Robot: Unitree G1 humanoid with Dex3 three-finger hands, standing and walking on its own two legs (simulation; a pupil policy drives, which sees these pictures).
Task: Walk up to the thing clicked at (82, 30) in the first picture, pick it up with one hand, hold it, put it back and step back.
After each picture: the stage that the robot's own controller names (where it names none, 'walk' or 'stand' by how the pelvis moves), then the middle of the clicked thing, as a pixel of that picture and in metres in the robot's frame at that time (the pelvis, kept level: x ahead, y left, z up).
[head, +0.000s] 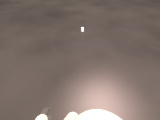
stand; (82, 29) +2.36 +0.35 -0.72
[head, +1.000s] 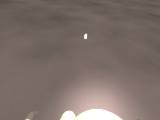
walk; (85, 36) +2.21 +0.16 -0.70
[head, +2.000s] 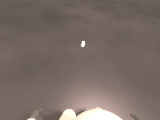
walk; (83, 44) +1.58 +0.18 -0.71
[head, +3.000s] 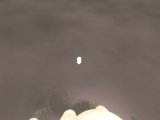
walk; (79, 60) +1.04 +0.19 -0.72
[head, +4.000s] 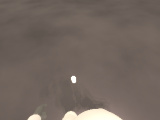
walk; (73, 79) +0.62 +0.25 -0.70
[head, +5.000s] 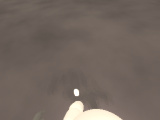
walk; (76, 92) +0.40 +0.23 -0.71
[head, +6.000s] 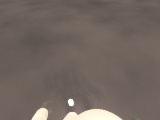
stand; (71, 102) +0.30 +0.21 -0.72
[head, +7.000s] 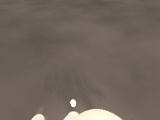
stand; (73, 103) +0.29 +0.19 -0.72
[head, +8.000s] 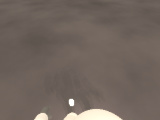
stand; (71, 102) +0.31 +0.20 -0.73
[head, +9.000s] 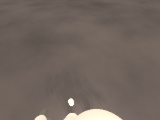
stand; (71, 102) +0.31 +0.21 -0.73
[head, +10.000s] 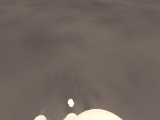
stand; (71, 102) +0.30 +0.21 -0.73
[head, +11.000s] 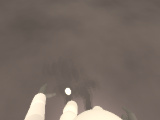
go down; (68, 91) +0.32 +0.22 -0.68
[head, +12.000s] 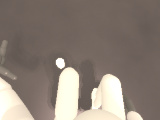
go down; (60, 63) +0.38 +0.26 -0.29
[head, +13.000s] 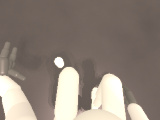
close in; (59, 62) +0.38 +0.27 -0.28
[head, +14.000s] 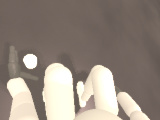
close in; (30, 62) +0.35 +0.30 -0.21
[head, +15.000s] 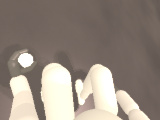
close; (26, 61) +0.35 +0.31 -0.21
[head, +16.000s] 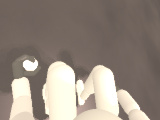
lift; (30, 65) +0.30 +0.30 -0.21
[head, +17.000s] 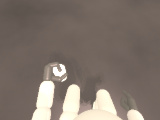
lift; (60, 73) +0.31 +0.21 +0.00
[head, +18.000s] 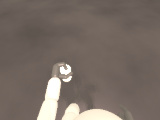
hold; (66, 73) +0.33 +0.18 +0.00
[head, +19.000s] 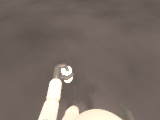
hold; (67, 74) +0.33 +0.18 +0.00
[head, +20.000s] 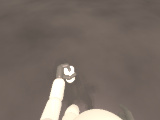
crouch; (69, 74) +0.33 +0.16 -0.01
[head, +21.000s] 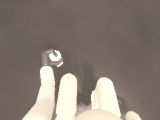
crouch; (56, 59) +0.40 +0.24 -0.09
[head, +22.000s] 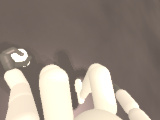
lower; (21, 58) +0.37 +0.32 -0.22
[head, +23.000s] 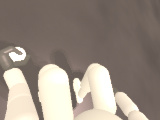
lower; (19, 57) +0.37 +0.32 -0.22
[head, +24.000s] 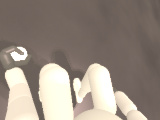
lower; (20, 56) +0.37 +0.32 -0.22
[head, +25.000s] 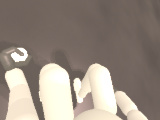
lower; (20, 57) +0.37 +0.32 -0.22
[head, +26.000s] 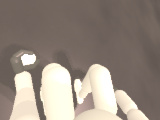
open; (28, 60) +0.35 +0.29 -0.22
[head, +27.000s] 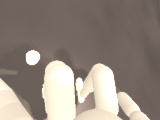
rise; (32, 58) +0.35 +0.28 -0.22
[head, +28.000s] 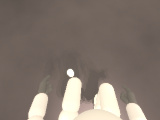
walk; (70, 73) +0.38 +0.22 -0.46
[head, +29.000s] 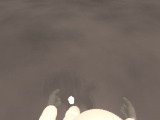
stand; (71, 100) +0.32 +0.20 -0.66
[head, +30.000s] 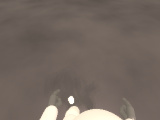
stand; (71, 100) +0.32 +0.20 -0.67
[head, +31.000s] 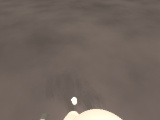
stand; (74, 101) +0.34 +0.19 -0.72
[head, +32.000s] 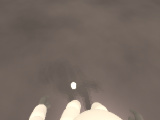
walk; (73, 85) +0.40 +0.17 -0.70
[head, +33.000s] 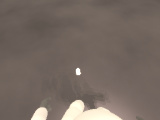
walk; (78, 71) +0.67 +0.21 -0.70
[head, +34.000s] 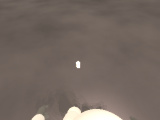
stand; (78, 64) +0.95 +0.25 -0.70
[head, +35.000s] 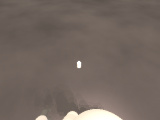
stand; (79, 64) +0.97 +0.21 -0.72
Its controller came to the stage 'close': yes
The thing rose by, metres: 0.70
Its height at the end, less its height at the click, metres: +0.00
